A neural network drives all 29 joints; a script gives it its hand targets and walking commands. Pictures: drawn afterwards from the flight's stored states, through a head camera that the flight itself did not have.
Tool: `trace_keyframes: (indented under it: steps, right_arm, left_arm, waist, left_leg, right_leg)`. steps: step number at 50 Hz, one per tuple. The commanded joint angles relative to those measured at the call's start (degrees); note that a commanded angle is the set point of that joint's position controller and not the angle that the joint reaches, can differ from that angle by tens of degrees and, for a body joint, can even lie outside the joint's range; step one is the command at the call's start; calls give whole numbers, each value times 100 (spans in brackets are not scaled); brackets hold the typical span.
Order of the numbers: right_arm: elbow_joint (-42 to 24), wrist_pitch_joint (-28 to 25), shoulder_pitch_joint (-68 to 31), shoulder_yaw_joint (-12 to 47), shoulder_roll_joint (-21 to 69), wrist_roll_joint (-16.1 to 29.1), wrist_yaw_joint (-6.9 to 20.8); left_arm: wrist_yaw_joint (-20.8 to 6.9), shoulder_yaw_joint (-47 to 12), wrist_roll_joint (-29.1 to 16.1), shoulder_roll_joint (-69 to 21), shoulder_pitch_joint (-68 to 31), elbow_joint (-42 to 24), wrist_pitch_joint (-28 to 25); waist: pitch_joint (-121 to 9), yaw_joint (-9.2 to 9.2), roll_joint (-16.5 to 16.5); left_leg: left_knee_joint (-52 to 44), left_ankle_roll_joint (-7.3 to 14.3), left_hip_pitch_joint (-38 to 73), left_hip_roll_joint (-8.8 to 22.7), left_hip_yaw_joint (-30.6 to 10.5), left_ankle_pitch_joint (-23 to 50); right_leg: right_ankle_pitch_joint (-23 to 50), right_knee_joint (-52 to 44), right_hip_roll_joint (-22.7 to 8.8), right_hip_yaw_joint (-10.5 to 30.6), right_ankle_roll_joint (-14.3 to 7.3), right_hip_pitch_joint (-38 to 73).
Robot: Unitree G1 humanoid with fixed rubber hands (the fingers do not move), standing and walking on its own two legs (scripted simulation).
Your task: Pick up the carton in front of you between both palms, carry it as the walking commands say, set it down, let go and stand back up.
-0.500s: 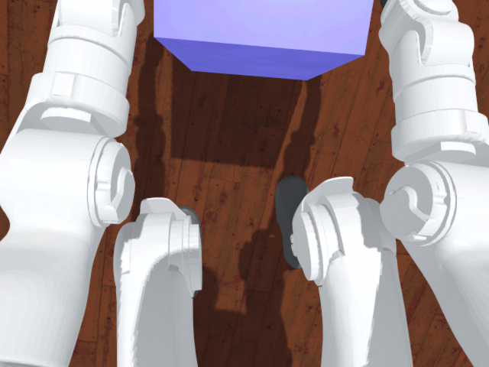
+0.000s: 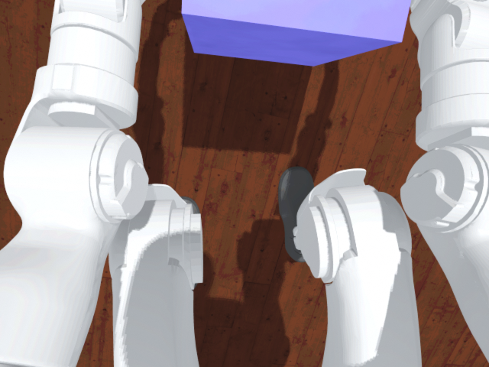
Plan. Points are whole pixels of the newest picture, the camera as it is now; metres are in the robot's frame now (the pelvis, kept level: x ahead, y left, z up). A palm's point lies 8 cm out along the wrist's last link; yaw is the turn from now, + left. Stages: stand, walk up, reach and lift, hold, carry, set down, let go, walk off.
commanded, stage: set down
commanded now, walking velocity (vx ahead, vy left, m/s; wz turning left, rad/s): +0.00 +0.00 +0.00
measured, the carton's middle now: out of the picture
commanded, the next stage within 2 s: let go in 1.48 s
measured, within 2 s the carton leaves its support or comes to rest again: neither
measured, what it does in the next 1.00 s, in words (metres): rises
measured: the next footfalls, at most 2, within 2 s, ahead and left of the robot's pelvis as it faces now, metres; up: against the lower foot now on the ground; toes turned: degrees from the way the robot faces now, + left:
none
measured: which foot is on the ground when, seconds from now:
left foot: down 0.00-1.00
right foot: down 0.00-1.00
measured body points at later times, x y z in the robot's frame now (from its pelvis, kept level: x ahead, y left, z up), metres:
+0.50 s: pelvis +0.00 -0.01 +0.00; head +0.39 +0.00 +0.22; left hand +0.63 +0.14 -0.17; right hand +0.55 -0.24 -0.17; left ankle +0.08 +0.11 -0.34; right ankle +0.13 -0.14 -0.34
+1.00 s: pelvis +0.00 -0.01 +0.11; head +0.36 -0.01 +0.37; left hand +0.64 +0.14 +0.00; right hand +0.56 -0.24 -0.01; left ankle +0.08 +0.11 -0.34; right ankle +0.12 -0.14 -0.34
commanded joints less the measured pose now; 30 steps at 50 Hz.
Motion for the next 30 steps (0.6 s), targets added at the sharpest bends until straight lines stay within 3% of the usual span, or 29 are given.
trace_keyframes:
  steps: [1, 7, 9, 11, 12, 14, 18, 21, 25, 30]
  right_arm:
    - [187, 150, -1909, 1291, 4024, 205, 962]
    - [286, 21, -1618, 872, 3226, 13, 693]
    - [331, -158, -1170, 443, 1789, -89, 333]
    - [342, -491, -926, 206, -14, 20, -193]
    - [395, -656, -1007, 234, -647, 175, -424]
    - [389, -871, -1453, 390, -1214, 477, -691]
    - [378, -1004, -1801, 913, -1385, 956, -793]
    - [381, -926, -1645, 1090, -1251, 1102, -765]
    - [64, -801, -1467, 1182, -1054, 1202, -793]
    - [-908, -562, -1517, 1415, -1010, 1407, -1011]
  left_arm:
    - [-807, -1003, -16, -3403, -1114, 424, 205]
    - [-624, -885, 86, -2465, -1235, 334, 106]
    - [-289, -640, 71, -935, -1093, 273, -38]
    - [225, -619, -192, 845, -1251, 41, -268]
    - [442, -745, -446, 1432, -1557, -32, -382]
    - [641, -1098, -1001, 1761, -2217, -87, -497]
    - [557, -1944, -1966, 1575, -2662, 25, -568]
    - [388, -2238, -2302, 1475, -2454, 406, -535]
    - [347, -2007, -2108, 1770, -2169, 565, -507]
    - [568, -1519, -1707, 2194, -2375, -260, -347]
  waist:
    - [-4122, 79, 969]
    - [-4242, -2, 981]
    - [-4427, -90, 1021]
    - [-4906, -173, 1029]
    - [-5265, -232, 1012]
    - [-5982, -439, 1055]
    - [-6708, -928, 1258]
    - [-6870, -1087, 1254]
    - [-7471, -883, 1111]
    - [-9376, -533, 935]
  left_leg:
    - [-1485, 143, 2060, -33, 109, 1376]
    - [-1472, 5, 2408, 73, 93, 1434]
    - [-1481, -99, 2550, 156, 90, 1622]
    - [-1482, -180, 2751, 224, 34, 1923]
    - [-1422, -211, 2878, 258, -21, 2159]
    - [-1251, -250, 3052, 294, -109, 2580]
    - [-1084, -216, 3032, 340, -148, 2765]
    - [-1149, -191, 2845, 366, -112, 2535]
    - [-1306, -156, 2613, 357, 83, 2380]
    - [-1667, -32, 2948, 196, 380, 2415]
  right_leg:
    - [1024, -506, 353, -513, -260, 2018]
    - [1075, -470, 290, -644, -144, 2327]
    - [1249, -450, 203, -692, -99, 2575]
    - [1541, -456, 127, -674, -86, 2764]
    - [1773, -429, 94, -639, -81, 2841]
    - [2272, -355, 31, -571, -100, 2976]
    - [2825, -356, -94, -512, -216, 3237]
    - [2877, -454, -126, -523, -262, 3511]
    - [3096, -588, -68, -480, -283, 4258]
    - [3516, -867, 71, -481, -267, 5710]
